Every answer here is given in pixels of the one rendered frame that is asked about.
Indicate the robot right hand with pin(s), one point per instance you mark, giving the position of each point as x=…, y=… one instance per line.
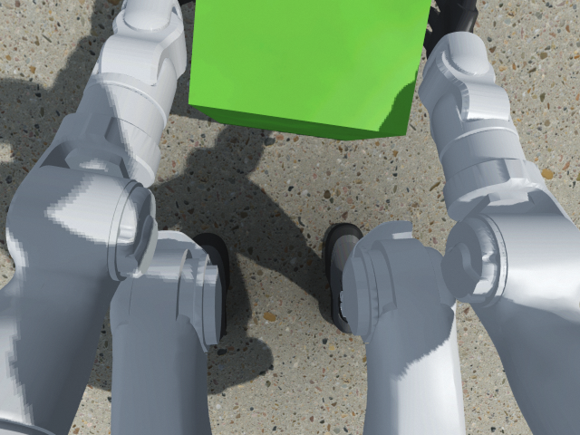
x=454, y=16

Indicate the carton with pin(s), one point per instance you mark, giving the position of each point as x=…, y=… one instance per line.
x=335, y=69

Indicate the right robot upper arm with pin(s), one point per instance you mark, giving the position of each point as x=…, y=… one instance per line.
x=520, y=272

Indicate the left robot forearm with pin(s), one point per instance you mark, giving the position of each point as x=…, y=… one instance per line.
x=125, y=107

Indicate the left robot upper arm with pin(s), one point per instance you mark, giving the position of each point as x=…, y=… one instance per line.
x=74, y=236

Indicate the right robot forearm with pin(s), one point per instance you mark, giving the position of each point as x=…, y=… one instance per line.
x=484, y=165

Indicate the robot left thigh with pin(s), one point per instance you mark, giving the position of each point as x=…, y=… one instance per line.
x=159, y=356

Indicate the robot left shin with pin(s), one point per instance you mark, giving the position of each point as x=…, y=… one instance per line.
x=121, y=301

